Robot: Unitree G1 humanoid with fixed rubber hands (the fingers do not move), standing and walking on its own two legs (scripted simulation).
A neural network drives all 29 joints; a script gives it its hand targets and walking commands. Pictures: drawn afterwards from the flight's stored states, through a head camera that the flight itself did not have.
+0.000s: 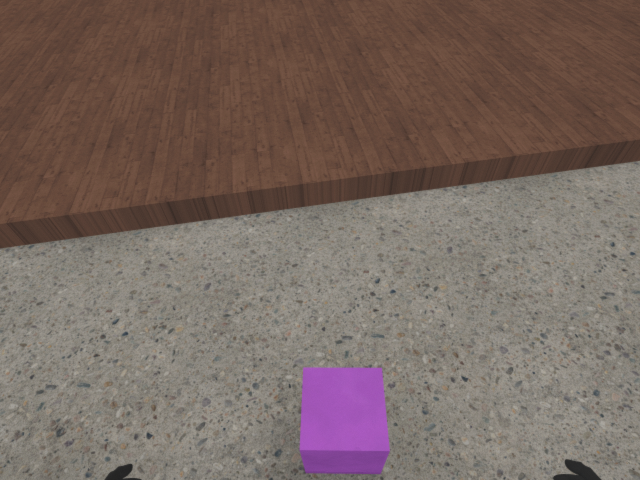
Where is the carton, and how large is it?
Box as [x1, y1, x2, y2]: [300, 368, 389, 473]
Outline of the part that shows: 303,368 300,453 305,472 380,473 389,451 381,368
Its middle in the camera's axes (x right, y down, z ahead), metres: +0.07 +0.50 +1.06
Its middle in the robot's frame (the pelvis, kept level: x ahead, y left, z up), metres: +0.39 -0.01 -0.66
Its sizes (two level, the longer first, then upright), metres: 0.210 0.200 0.250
